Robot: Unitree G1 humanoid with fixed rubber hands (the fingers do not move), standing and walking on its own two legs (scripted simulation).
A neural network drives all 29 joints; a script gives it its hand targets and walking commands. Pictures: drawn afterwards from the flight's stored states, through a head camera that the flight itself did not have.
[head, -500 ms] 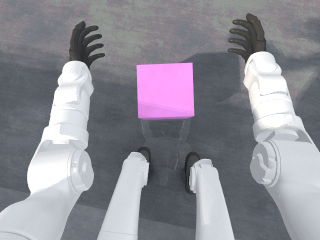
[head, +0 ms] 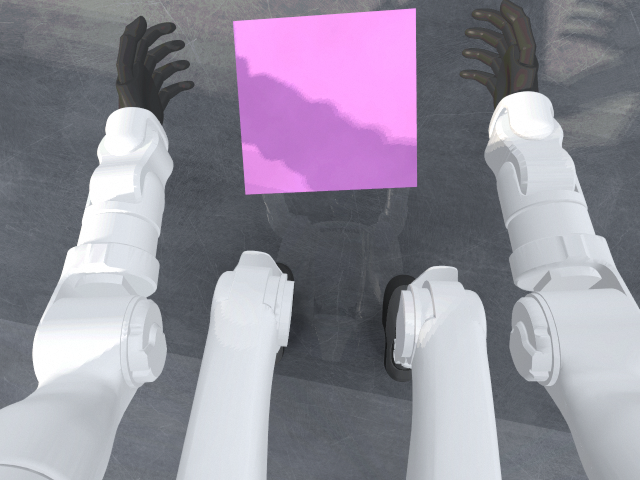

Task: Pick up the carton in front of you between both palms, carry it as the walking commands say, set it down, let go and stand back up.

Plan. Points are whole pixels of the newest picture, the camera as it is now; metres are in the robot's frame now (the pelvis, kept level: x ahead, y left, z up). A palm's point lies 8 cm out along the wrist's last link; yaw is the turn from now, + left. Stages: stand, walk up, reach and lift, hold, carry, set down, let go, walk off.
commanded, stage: reach and lift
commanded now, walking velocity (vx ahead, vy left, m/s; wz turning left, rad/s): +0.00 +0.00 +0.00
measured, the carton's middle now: (329, 123) +0.49 +0.04 -0.33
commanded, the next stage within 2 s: none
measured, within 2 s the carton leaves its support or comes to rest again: leaves its support in 1.14 s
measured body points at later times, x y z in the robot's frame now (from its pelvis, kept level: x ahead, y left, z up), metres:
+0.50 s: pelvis -0.02 +0.01 -0.09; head +0.35 +0.01 +0.17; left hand +0.49 +0.22 -0.27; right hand +0.52 -0.15 -0.27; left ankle +0.10 +0.13 -0.42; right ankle +0.09 -0.12 -0.42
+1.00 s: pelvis -0.02 +0.00 -0.08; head +0.34 +0.00 +0.18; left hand +0.49 +0.19 -0.26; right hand +0.52 -0.11 -0.27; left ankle +0.10 +0.13 -0.42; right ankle +0.09 -0.13 -0.42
